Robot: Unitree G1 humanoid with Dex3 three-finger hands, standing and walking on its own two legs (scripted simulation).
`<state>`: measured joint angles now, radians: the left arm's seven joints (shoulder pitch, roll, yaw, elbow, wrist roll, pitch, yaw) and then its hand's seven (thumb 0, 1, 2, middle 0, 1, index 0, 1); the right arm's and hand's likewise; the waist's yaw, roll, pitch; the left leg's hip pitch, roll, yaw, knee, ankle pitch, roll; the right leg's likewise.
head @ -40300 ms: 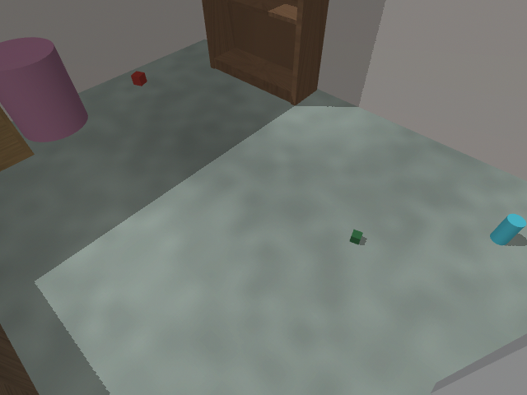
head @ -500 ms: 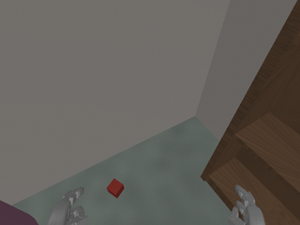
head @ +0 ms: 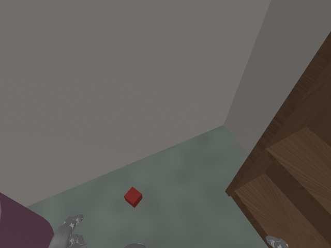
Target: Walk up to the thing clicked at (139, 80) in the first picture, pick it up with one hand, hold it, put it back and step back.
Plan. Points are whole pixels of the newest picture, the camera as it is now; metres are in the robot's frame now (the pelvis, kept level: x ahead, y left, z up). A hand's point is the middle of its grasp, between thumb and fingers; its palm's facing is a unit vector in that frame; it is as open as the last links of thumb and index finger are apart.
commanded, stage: stand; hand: left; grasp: from above
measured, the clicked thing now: (133, 197) +0.46 +0.22 -0.71
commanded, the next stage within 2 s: none
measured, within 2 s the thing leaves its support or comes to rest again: neither
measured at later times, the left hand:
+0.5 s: hand out of the picture +0.04 +0.24 -0.13, palm faces +0.04 -0.95 -0.32, open 7.4 cm
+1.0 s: hand out of the picture +0.04 +0.24 -0.12, palm faces +0.03 -0.94 -0.34, open 7.4 cm
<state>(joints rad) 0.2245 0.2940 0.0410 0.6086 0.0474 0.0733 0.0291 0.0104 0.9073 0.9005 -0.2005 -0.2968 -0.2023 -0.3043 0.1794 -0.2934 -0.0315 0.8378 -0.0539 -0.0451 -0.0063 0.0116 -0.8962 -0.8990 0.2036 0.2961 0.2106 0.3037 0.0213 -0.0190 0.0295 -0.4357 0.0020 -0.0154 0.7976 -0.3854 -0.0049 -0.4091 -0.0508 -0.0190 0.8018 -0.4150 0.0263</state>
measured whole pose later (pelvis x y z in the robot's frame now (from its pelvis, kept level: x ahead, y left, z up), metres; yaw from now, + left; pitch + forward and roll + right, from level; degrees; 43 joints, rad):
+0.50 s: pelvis +0.00 +0.01 +0.03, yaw +1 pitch -4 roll +0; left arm 0.19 0.29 0.03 1.08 0.03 0.00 0.03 0.01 0.91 0.90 -0.20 -0.30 -0.20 -0.30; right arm 0.14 -0.29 -0.03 1.08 -0.02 0.00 -0.01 0.01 -0.90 -0.90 0.20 0.30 0.21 0.30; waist 0.02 0.00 0.07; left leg -0.17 -0.01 -0.03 0.45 -0.21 0.00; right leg -0.12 -0.05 -0.05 0.43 -0.23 0.04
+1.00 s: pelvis +0.00 -0.01 +0.04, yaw +1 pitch -4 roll +0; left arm 0.15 0.31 0.03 1.16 0.02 -0.01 0.02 0.01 0.91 0.90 -0.20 -0.30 -0.20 -0.30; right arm 0.13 -0.32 -0.02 1.15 -0.02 0.01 0.00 0.01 -0.90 -0.90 0.20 0.30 0.21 0.30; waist 0.01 0.02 0.07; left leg -0.14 0.01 -0.04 0.36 -0.16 -0.02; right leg -0.10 -0.03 -0.06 0.35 -0.19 0.02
